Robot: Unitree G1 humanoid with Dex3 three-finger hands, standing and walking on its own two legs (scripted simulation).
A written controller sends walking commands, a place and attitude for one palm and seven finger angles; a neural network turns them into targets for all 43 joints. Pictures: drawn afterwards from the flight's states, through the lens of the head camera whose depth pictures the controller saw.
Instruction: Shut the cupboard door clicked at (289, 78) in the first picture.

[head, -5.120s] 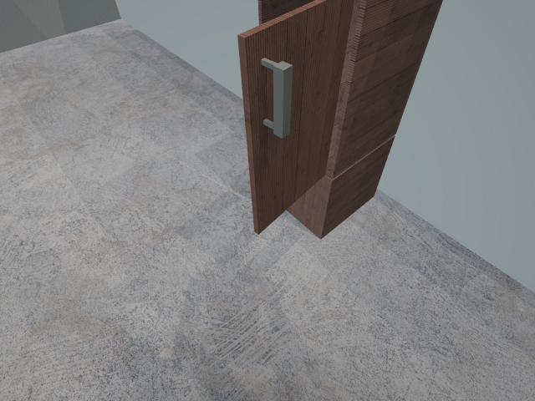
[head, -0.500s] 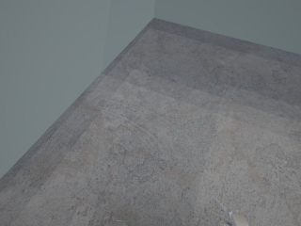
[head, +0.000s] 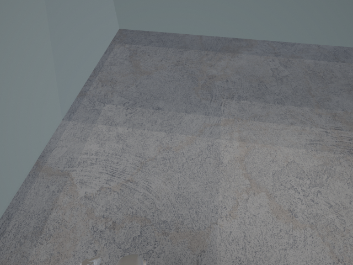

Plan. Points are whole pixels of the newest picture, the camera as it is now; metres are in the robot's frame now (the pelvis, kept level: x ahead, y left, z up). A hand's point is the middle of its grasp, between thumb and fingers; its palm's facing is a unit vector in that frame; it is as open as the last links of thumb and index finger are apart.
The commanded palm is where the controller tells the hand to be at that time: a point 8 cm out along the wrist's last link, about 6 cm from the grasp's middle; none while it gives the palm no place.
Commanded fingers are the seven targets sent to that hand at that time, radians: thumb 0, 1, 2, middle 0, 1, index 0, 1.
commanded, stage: walk to a spot facing it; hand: left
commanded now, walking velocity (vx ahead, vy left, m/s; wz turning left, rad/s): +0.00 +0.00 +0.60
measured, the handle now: out of the picture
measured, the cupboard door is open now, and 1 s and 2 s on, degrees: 97 97 97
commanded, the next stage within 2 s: none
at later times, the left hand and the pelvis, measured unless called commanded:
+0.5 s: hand (97, 243) +0.20 +0.22 -0.17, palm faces +0.24 -0.95 -0.20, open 7.3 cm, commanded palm none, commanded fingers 0.00 0.90 0.90 -0.20 -0.30 -0.20 -0.30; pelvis +0.14 +0.01 +0.00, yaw +13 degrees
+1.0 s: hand out of the picture +0.13 +0.20 -0.19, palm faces +0.53 -0.82 -0.23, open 7.4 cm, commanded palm none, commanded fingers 0.00 0.90 0.90 -0.20 -0.30 -0.20 -0.30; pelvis +0.19 -0.01 -0.01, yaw +32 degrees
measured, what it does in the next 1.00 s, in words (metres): walks ahead, turning left: left foot, then right foot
